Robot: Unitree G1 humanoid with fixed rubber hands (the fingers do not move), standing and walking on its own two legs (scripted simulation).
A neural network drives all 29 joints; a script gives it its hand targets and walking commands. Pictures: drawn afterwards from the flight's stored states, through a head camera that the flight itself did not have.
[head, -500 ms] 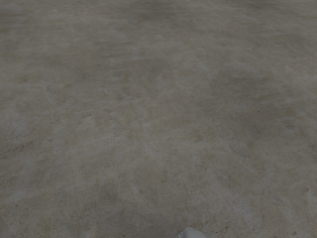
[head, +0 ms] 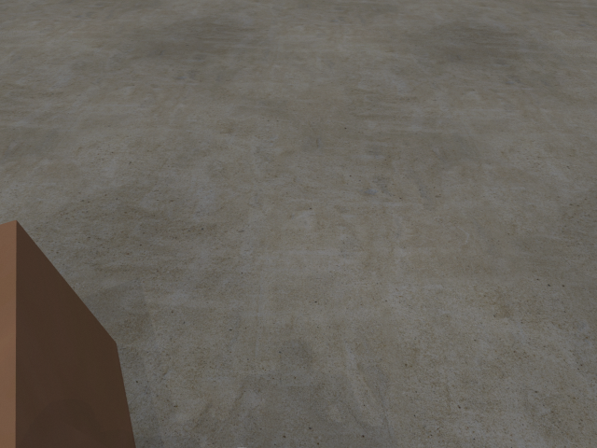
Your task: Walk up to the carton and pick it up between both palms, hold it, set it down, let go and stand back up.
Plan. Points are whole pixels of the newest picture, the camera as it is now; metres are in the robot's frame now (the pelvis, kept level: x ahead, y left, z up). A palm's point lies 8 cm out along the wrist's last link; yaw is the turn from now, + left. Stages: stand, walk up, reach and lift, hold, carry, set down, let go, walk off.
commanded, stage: walk up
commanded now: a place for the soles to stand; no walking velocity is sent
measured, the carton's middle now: out of the picture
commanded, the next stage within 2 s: none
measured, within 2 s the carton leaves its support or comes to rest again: neither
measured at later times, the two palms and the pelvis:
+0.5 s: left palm out of the picture +0.11 +0.25 -0.13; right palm (523, 392) +0.24 -0.32 -0.08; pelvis +0.07 -0.05 -0.02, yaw +24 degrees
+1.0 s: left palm out of the picture -0.13 +0.12 -0.14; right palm (414, 322) +0.36 -0.19 -0.10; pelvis +0.08 -0.11 -0.02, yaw +54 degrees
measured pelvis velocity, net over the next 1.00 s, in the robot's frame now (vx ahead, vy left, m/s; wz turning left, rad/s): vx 0.08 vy -0.11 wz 0.94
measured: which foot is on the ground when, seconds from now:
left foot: up 0.00-0.10, down 0.12-0.52, up 0.54-0.92, down 0.94-1.00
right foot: down 0.00-0.12, up 0.14-0.50, down 0.52-0.98, up 1.00-1.00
